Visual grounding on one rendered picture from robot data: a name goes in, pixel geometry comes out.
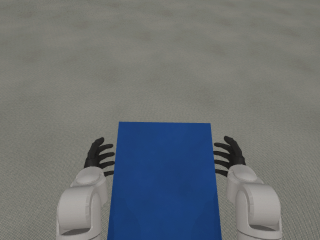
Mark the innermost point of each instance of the robot right forearm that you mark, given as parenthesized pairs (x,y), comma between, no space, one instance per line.
(257,205)

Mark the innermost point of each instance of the left robot hand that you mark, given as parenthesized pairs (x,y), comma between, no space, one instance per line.
(93,158)

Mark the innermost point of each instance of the carton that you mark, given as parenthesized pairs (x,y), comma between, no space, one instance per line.
(164,183)

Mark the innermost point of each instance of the robot left forearm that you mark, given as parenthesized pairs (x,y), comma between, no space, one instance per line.
(79,210)

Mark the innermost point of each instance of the right robot hand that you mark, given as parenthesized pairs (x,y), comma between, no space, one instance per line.
(235,157)

